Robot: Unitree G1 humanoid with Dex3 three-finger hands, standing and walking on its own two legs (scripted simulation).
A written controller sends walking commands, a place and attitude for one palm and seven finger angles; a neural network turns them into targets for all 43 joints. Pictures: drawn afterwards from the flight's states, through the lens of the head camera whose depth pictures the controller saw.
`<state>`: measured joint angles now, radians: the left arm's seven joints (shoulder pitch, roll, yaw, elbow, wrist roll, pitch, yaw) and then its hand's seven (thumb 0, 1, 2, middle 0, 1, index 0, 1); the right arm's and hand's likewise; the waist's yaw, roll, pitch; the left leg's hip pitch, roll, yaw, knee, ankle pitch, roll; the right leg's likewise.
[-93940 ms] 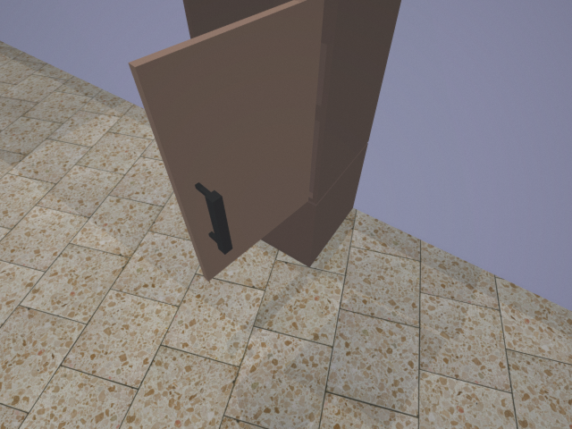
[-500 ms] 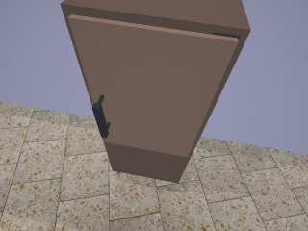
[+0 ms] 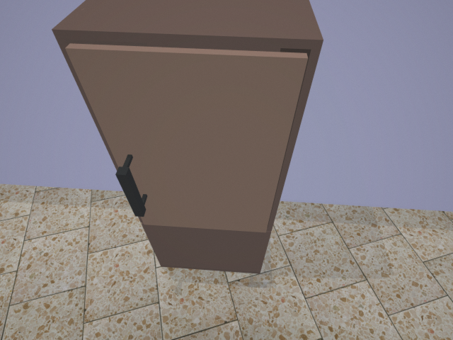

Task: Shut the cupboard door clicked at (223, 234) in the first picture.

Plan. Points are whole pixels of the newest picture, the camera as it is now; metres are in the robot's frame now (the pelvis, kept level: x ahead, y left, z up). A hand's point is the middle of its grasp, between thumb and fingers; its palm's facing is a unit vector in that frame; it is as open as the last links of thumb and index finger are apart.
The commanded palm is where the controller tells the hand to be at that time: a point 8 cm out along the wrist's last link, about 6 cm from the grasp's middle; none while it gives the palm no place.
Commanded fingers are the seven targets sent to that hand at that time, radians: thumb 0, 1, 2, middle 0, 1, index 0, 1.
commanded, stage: come to a stop and stand still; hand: left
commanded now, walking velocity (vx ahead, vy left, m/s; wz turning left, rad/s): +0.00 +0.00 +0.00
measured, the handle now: (134, 186) +0.48 +0.25 -0.08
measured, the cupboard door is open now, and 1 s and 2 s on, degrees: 0 0 0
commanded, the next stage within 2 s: look again from close up in 0.34 s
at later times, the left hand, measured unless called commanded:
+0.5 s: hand out of the picture +0.00 +0.20 -0.16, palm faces -0.02 -0.98 -0.22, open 7.4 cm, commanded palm none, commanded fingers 0.00 0.90 0.90 -0.20 -0.30 -0.20 -0.30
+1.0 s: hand out of the picture +0.08 +0.20 -0.16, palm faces -0.02 -0.97 -0.22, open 7.3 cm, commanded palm +0.13 +0.25 -0.06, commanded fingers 0.00 0.90 0.90 -0.20 -0.30 -0.20 -0.30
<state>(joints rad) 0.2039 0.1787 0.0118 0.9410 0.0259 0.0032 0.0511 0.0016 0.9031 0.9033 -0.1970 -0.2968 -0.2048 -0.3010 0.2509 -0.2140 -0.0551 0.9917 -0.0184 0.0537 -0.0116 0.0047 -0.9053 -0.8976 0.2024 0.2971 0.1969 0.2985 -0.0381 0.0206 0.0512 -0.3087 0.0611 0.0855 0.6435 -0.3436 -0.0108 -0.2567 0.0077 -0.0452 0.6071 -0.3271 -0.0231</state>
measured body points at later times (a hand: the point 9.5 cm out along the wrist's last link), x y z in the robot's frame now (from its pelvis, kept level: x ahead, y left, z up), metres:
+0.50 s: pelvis +0.01 +0.02 +0.01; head +0.03 +0.01 +0.46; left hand +0.00 +0.25 -0.14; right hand +0.02 -0.21 -0.15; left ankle +0.02 +0.12 -0.73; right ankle +0.00 -0.11 -0.73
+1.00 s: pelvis +0.04 +0.01 +0.01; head +0.05 +0.02 +0.46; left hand +0.08 +0.25 -0.14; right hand +0.08 -0.22 -0.14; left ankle +0.02 +0.12 -0.73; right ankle +0.00 -0.11 -0.73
